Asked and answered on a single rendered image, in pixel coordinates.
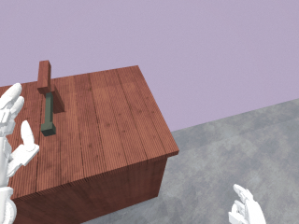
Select robot left hand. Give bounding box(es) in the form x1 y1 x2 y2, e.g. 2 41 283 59
0 83 39 188

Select tap lever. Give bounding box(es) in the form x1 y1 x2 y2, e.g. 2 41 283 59
40 88 56 137

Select robot right hand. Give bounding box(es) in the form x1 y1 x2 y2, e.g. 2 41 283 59
228 184 266 224

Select counter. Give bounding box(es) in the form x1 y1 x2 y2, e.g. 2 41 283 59
0 60 179 224

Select left robot forearm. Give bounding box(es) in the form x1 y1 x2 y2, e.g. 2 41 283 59
0 187 17 224

